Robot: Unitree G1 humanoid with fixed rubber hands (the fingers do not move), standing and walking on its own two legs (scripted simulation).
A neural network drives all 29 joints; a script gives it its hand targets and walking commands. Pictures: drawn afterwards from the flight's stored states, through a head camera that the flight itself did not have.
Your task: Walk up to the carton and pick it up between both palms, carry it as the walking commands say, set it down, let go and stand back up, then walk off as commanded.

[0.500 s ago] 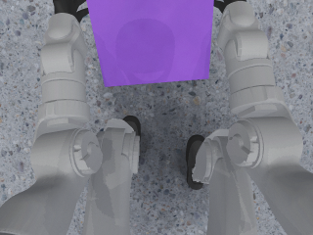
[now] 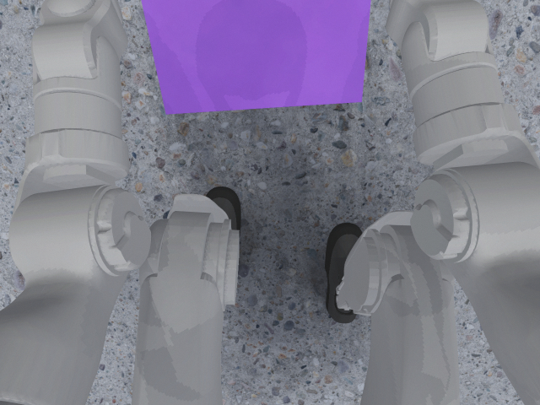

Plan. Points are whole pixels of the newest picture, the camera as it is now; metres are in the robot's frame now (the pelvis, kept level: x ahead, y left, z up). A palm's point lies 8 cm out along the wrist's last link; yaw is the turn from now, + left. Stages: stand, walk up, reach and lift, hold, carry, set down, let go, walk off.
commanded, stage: set down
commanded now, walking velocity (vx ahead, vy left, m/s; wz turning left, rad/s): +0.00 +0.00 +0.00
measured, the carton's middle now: (257, 0) +0.55 +0.10 -0.25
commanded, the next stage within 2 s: none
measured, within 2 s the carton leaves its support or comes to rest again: rests again in 1.90 s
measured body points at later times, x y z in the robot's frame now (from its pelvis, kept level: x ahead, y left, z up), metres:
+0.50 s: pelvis +0.00 +0.00 -0.01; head +0.38 +0.04 +0.23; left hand +0.54 +0.26 -0.16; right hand +0.60 -0.05 -0.17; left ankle +0.13 +0.13 -0.35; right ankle +0.09 -0.12 -0.35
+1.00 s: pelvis +0.01 +0.00 -0.01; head +0.39 +0.04 +0.22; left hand +0.55 +0.27 -0.17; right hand +0.60 -0.05 -0.18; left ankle +0.13 +0.13 -0.35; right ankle +0.09 -0.12 -0.35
